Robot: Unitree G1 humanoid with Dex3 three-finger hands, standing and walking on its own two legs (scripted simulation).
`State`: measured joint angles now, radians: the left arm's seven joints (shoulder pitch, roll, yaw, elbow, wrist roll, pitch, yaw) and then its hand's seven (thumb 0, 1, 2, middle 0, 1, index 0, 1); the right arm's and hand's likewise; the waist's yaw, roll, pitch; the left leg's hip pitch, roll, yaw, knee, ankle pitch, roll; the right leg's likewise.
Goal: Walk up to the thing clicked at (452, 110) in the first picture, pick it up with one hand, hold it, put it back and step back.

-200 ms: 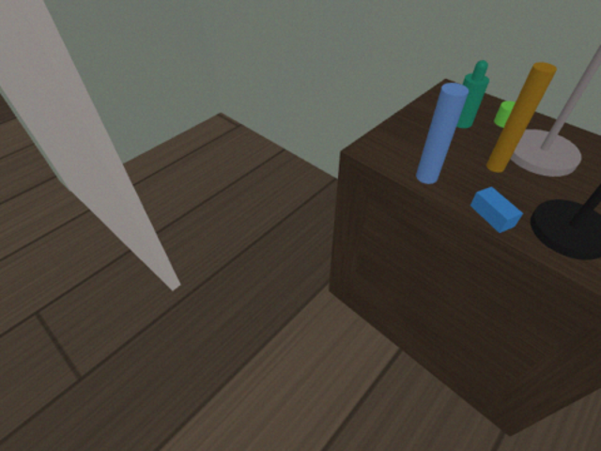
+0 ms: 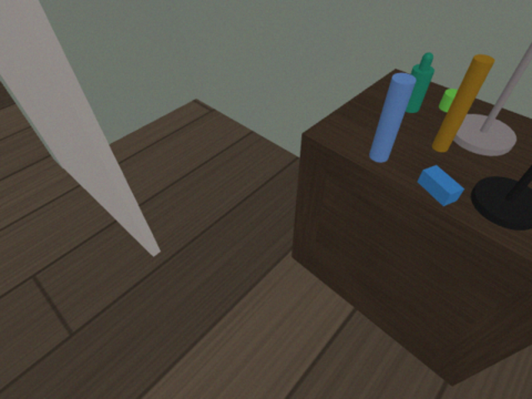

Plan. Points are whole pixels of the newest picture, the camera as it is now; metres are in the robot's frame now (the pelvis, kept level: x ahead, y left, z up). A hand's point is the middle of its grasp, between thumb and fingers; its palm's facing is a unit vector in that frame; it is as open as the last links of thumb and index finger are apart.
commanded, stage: stand
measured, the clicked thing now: (390, 121) +0.71 -0.29 +0.01
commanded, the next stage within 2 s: walk up in 0.92 s
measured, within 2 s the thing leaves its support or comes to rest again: neither
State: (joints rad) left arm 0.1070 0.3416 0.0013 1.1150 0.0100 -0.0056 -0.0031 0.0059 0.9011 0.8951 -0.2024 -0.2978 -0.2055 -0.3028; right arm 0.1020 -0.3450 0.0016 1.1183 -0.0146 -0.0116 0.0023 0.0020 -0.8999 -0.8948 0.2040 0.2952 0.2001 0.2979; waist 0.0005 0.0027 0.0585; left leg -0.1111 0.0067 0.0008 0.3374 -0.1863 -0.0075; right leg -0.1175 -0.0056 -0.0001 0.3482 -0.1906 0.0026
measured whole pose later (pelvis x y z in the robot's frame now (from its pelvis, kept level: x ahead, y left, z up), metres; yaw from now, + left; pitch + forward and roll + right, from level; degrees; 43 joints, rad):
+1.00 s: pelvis +0.00 +0.00 +0.00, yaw -2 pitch -2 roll +0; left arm 0.15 0.35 0.02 1.07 0.02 0.00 -0.01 0.01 0.90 0.89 -0.20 -0.30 -0.21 -0.30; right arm 0.09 -0.36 -0.03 1.08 -0.02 0.00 0.01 0.00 -0.90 -0.89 0.21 0.30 0.20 0.30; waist 0.00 0.01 0.06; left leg -0.15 0.02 0.03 0.41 -0.23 0.00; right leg -0.16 0.01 0.03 0.40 -0.21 0.00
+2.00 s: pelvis -0.01 +0.01 -0.03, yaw -22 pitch -3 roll +0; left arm 0.18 0.36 0.03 0.89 0.02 -0.02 0.00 0.01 0.90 0.89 -0.20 -0.30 -0.21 -0.30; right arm 0.17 -0.41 -0.04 0.91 -0.01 0.03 0.00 0.00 -0.90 -0.89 0.20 0.30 0.20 0.30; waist -0.02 0.03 0.12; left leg -0.32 0.05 -0.02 0.81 -0.53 0.01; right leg -0.27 0.03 0.05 0.66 -0.34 -0.01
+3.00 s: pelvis +0.00 +0.03 +0.00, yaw -25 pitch -3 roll +0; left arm 0.10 0.34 0.01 1.14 0.01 0.00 -0.01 0.01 0.90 0.90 -0.20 -0.30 -0.21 -0.30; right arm 0.08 -0.35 -0.03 1.12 -0.01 0.00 0.01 0.00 -0.90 -0.89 0.20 0.30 0.20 0.30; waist -0.01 0.00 0.06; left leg -0.11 0.04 0.07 0.37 -0.21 -0.02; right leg -0.16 0.01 0.13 0.40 -0.19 0.03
